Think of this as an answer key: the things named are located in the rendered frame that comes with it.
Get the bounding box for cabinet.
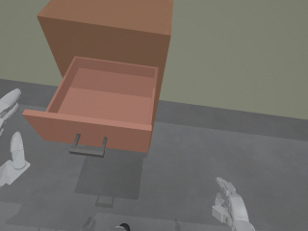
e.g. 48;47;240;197
37;0;173;148

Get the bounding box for handle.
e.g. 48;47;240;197
68;133;108;158

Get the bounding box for right robot forearm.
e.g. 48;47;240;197
231;219;255;231

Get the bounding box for robot left hand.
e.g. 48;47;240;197
0;89;31;189

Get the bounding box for drawer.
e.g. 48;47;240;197
22;56;158;153

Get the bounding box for robot right hand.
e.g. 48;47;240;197
212;177;249;227

